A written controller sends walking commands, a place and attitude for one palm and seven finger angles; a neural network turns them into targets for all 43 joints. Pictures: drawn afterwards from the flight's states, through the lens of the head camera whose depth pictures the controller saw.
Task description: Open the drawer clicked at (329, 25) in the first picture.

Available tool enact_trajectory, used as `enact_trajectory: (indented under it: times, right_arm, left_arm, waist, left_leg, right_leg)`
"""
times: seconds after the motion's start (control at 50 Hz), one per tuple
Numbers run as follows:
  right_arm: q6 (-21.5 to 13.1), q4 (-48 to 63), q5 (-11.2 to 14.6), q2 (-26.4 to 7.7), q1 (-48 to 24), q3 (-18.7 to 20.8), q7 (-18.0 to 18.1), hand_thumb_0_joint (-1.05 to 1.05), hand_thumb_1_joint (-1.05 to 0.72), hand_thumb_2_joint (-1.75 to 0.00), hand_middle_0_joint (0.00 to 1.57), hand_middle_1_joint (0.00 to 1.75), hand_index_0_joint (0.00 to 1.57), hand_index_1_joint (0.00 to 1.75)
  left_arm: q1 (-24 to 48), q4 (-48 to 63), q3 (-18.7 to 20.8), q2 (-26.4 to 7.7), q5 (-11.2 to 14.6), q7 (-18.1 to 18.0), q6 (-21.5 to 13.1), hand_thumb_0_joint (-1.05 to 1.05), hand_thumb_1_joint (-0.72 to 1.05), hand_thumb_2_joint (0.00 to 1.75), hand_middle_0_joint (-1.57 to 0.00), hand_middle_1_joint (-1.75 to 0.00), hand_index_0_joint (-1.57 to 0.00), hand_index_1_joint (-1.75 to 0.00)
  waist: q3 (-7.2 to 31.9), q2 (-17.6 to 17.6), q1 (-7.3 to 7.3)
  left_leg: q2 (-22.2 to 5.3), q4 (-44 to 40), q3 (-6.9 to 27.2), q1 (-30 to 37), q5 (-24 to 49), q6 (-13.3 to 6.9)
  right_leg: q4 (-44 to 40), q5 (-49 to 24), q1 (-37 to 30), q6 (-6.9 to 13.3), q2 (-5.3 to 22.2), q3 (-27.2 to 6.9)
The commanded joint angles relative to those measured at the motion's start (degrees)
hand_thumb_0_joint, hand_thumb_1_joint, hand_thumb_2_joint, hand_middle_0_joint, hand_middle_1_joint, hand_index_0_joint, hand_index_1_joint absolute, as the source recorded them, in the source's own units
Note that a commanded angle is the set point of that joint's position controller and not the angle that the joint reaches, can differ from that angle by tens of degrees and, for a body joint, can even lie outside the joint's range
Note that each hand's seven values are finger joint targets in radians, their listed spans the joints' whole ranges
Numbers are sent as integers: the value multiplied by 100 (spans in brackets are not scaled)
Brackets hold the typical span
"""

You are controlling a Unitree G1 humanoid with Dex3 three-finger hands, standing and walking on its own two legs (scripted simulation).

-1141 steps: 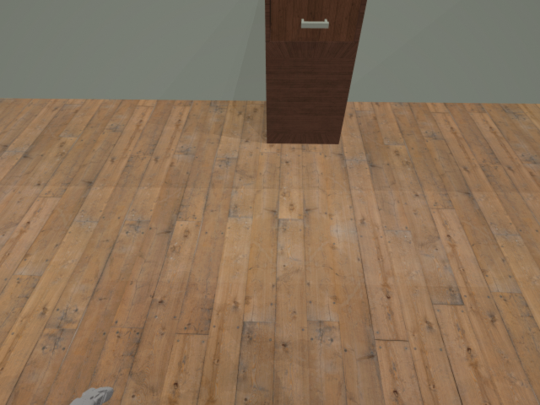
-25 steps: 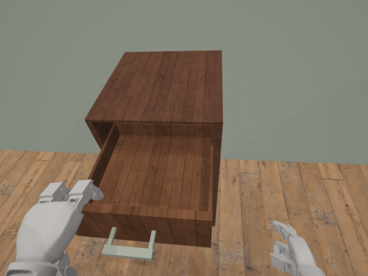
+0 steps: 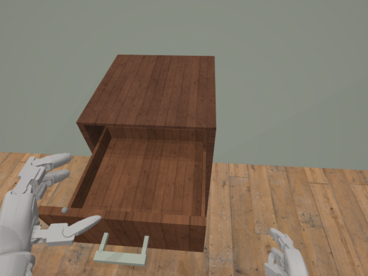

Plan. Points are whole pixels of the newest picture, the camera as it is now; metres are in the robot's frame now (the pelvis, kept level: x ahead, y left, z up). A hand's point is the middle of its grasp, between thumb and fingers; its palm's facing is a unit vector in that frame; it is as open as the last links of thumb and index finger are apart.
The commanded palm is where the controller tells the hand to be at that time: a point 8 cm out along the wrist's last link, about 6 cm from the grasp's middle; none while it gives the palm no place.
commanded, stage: draw the hand back to the body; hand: left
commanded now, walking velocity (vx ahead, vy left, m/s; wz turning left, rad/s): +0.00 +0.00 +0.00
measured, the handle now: (123, 248) +0.20 +0.18 -0.08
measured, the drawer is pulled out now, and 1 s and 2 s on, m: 0.29 0.29 0.29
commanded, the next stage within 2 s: step back with the hand held close in 0.56 s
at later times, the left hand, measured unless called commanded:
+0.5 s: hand (56, 209) +0.18 +0.22 +0.15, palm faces +0.39 -0.83 -0.40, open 7.8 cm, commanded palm +0.13 +0.27 +0.17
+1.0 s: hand (59, 214) +0.18 +0.22 +0.14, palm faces +0.24 -0.82 -0.52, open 7.4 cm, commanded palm +0.11 +0.28 +0.17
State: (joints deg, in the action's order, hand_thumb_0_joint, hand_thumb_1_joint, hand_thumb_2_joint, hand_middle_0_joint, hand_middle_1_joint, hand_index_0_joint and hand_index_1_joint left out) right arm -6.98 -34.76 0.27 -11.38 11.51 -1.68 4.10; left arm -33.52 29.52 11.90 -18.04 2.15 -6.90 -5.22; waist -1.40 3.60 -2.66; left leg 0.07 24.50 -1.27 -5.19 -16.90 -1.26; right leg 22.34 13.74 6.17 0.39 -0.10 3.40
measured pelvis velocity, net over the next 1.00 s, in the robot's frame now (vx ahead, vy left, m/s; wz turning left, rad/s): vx -0.03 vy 0.00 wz -0.03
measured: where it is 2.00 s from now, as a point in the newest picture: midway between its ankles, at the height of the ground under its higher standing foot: outside the picture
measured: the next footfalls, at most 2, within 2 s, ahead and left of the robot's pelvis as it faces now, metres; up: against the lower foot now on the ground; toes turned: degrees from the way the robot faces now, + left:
right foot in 1.72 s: -0.21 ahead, -0.13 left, +0.00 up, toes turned -4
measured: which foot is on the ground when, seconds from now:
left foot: down 0.00-1.00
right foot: down 0.00-1.00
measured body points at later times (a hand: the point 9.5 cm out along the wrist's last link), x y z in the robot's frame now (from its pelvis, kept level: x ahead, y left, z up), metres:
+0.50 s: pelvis +0.00 -0.01 +0.00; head -0.01 -0.04 +0.45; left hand +0.15 +0.27 +0.17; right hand +0.19 -0.23 -0.08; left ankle -0.04 +0.10 -0.74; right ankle -0.02 -0.12 -0.74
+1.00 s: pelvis -0.03 +0.00 +0.00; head +0.02 -0.01 +0.44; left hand +0.16 +0.27 +0.17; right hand +0.15 -0.25 -0.09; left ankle -0.04 +0.10 -0.74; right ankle -0.02 -0.12 -0.74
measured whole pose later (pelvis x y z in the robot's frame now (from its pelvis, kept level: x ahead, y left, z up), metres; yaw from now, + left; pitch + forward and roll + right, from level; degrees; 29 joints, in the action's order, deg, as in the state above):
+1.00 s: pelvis -0.03 +0.00 +0.00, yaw -1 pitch +2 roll +0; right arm -0.8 -31.4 1.4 -12.9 8.4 2.1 3.6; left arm -37.3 32.5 19.3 -22.2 1.9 -7.2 -10.1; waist -3.8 1.2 0.7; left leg 0.1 26.3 -2.9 -13.5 -14.7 -1.4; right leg 25.4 11.6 15.7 0.3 0.1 1.9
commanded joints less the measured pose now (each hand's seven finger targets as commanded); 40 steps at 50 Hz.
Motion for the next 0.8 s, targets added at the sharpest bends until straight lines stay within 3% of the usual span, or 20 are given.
enact_trajectory:
  times: [0.0,0.04,0.06,0.14,0.16,0.18,0.22,0.32,0.34,0.4,0.48,0.5,0.56,0.64,0.66,0.68,0.7,0.74,0.76,0.78]
  right_arm:
    - [-339,973,23,-592,-791,267,40,0,-90,-90,20,30,20,30]
    - [-314,964,29,-603,-795,289,53,0,-90,-90,20,30,20,30]
    - [-308,955,43,-620,-832,288,59,0,-90,-90,20,30,20,30]
    - [-250,946,55,-631,-819,300,75,0,-90,-90,20,30,20,30]
    - [-263,934,62,-639,-850,296,76,0,-90,-90,20,30,20,30]
    - [-263,914,52,-619,-827,278,72,0,-90,-90,20,30,20,30]
    - [-238,929,63,-627,-845,290,76,0,-90,-90,20,30,20,30]
    - [-222,924,59,-646,-863,305,49,0,-90,-90,20,30,20,30]
    - [-222,923,48,-644,-856,306,40,0,-90,-90,20,30,20,30]
    - [-203,910,51,-637,-878,315,45,0,-90,-90,20,30,20,30]
    - [-220,919,56,-619,-904,294,49,0,-90,-90,20,30,20,30]
    - [-216,905,54,-599,-897,295,60,0,-90,-90,20,30,20,30]
    - [-233,899,63,-613,-937,309,57,0,-90,-90,20,30,20,30]
    - [-211,913,61,-621,-909,316,50,0,-90,-90,20,30,20,30]
    - [-99,1215,133,-710,-733,244,22,0,-90,-90,20,30,20,30]
    - [-35,980,88,-595,-752,322,38,0,-90,-90,20,30,20,30]
    - [49,991,84,-639,-745,377,11,0,-90,-90,20,30,20,30]
    - [147,1081,87,-729,-775,425,-58,0,-90,-90,20,30,20,30]
    - [162,1122,73,-738,-832,437,-64,0,-90,-90,20,30,20,30]
    - [183,1132,84,-722,-831,457,-68,0,-90,-90,20,30,20,30]
  left_arm:
    - [113,1216,749,-797,63,-91,-347,0,31,64,-24,-68,-24,-68]
    - [167,1244,866,-893,70,-101,-346,0,37,68,-24,-64,-24,-64]
    - [269,1271,900,-923,77,-101,-328,0,41,69,-24,-62,-24,-62]
    - [412,1158,996,-961,111,-115,-328,0,55,75,-22,-52,-22,-52]
    - [527,1211,1041,-1013,108,-118,-330,0,58,76,-22,-50,-22,-50]
    - [501,1109,1054,-987,120,-124,-324,0,62,78,-22,-48,-22,-48]
    - [465,979,1107,-984,158,-125,-322,0,69,81,-22,-43,-22,-43]
    - [450,966,1006,-897,159,-89,-322,0,87,88,-20,-32,-20,-32]
    - [466,963,1051,-947,161,-93,-323,0,90,90,-20,-30,-20,-30]
    - [402,898,1107,-976,173,-96,-326,0,90,90,-20,-30,-20,-30]
    - [568,1074,1123,-1057,152,-111,-363,0,90,90,-20,-30,-20,-30]
    - [445,901,1140,-1016,164,-122,-341,0,90,90,-20,-30,-20,-30]
    - [532,971,1151,-1042,157,-119,-342,0,90,90,-20,-30,-20,-30]
    - [441,876,1095,-963,172,-110,-367,0,90,90,-20,-30,-20,-30]
    - [1544,1380,2028,-1843,192,-155,-702,0,90,90,-20,-30,-20,-30]
    - [957,924,1812,-1471,123,-121,-739,0,90,90,-20,-30,-20,-30]
    - [343,514,1500,-1053,88,-59,-702,0,90,90,-20,-30,-20,-30]
    - [75,765,1264,-903,60,-23,-731,0,90,90,-20,-30,-20,-30]
    - [25,919,1304,-954,53,-31,-766,0,90,90,-20,-30,-20,-30]
    - [-111,948,1299,-946,37,-54,-779,0,90,90,-20,-30,-20,-30]
  waist:
    - [619,-124,-64]
    - [678,-170,-73]
    - [588,-7,-52]
    - [564,-138,-53]
    - [509,104,-47]
    - [498,120,-47]
    - [436,-137,-66]
    - [490,10,-58]
    - [527,-131,-61]
    - [543,-181,-68]
    - [466,111,-58]
    - [418,-64,-73]
    - [387,21,-63]
    - [431,-192,-61]
    - [-429,165,136]
    - [-272,-525,168]
    - [-31,-869,172]
    - [387,-673,199]
    - [526,-407,190]
    - [653,-382,192]
  left_leg:
    - [-281,-276,184,-4,2122,66]
    - [-276,-249,163,56,2174,45]
    - [-270,-249,166,46,2140,57]
    - [-273,-297,143,63,1977,39]
    - [-249,-290,132,74,1926,45]
    - [-246,-327,137,60,1832,53]
    - [-253,-355,138,19,1773,31]
    - [-245,-327,98,86,1835,10]
    - [-243,-325,115,81,1825,6]
    - [-230,-327,98,52,1789,2]
    - [-210,-335,93,78,1614,19]
    - [-219,-350,94,37,1637,8]
    - [-222,-329,87,68,1619,8]
    - [-225,-350,96,49,1517,-10]
    - [-248,-316,167,-464,834,-57]
    - [-284,-215,242,-423,694,-74]
    - [-283,-90,174,-261,791,-106]
    - [-327,-23,106,-249,1015,-122]
    - [-337,-68,108,-274,1143,-121]
    - [-378,-73,88,-294,1274,-124]
  right_leg:
    - [-150,-1548,-266,110,148,-19]
    - [-163,-1643,-263,106,154,-53]
    - [-207,-1631,-218,117,144,-85]
    - [-219,-1495,-188,93,158,-71]
    - [-281,-1459,-151,116,149,-118]
    - [-269,-1364,-157,108,161,-90]
    - [-278,-1340,-159,95,152,-80]
    - [-280,-1434,-166,89,157,-120]
    - [-277,-1448,-179,81,159,-110]
    - [-284,-1472,-225,81,160,-127]
    - [-357,-1262,-125,95,157,-162]
    - [-330,-1288,-136,89,149,-126]
    - [-396,-1260,-68,94,147,-164]
    - [-374,-1151,-88,72,152,-154]
    - [-706,-1155,595,117,451,-813]
    - [-782,-1125,656,105,537,-909]
    - [-760,-1197,622,69,580,-921]
    - [-534,-1541,391,39,671,-862]
    - [-416,-1723,320,47,682,-848]
    - [-289,-1858,253,32,668,-794]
